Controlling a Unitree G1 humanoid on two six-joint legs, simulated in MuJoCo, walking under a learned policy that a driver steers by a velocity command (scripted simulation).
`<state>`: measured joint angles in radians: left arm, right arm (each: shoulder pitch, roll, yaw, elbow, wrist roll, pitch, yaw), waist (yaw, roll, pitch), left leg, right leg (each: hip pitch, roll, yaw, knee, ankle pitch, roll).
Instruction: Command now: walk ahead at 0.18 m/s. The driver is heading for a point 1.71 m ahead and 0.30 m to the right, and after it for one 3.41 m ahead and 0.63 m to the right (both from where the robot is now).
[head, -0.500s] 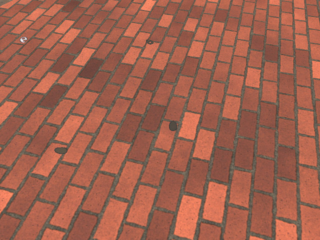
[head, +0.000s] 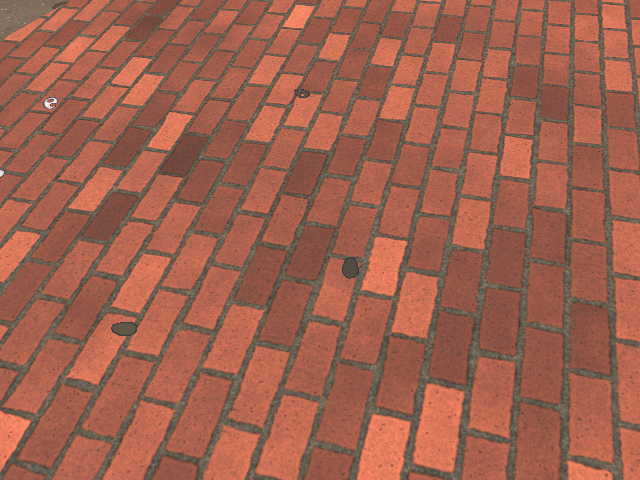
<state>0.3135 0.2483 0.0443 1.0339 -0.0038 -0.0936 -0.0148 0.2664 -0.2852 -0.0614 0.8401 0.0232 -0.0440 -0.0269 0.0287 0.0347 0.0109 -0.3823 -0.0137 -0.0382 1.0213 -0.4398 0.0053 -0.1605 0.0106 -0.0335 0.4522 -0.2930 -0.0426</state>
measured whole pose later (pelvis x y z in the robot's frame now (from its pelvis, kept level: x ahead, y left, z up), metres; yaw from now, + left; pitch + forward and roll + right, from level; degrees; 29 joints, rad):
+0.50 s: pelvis +0.10 +0.02 -0.01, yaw -1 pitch +0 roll +1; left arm 0.22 0.24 0.02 1.06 0.01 0.01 0.03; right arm 0.08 -0.22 -0.04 0.93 0.00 -0.02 0.00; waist 0.02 -0.01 0.03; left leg -0.34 -0.02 0.03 0.53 -0.20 0.02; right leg -0.06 0.00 0.00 0.48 -0.42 -0.01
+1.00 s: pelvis +0.08 +0.02 -0.01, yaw +0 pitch -1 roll +0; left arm 0.33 0.19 0.00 1.11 0.01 -0.01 0.03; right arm 0.08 -0.22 -0.05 1.08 0.00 0.02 -0.03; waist 0.01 0.00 0.04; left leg -0.32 -0.02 0.01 0.51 -0.16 0.02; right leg -0.04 0.00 -0.02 0.47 -0.40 -0.01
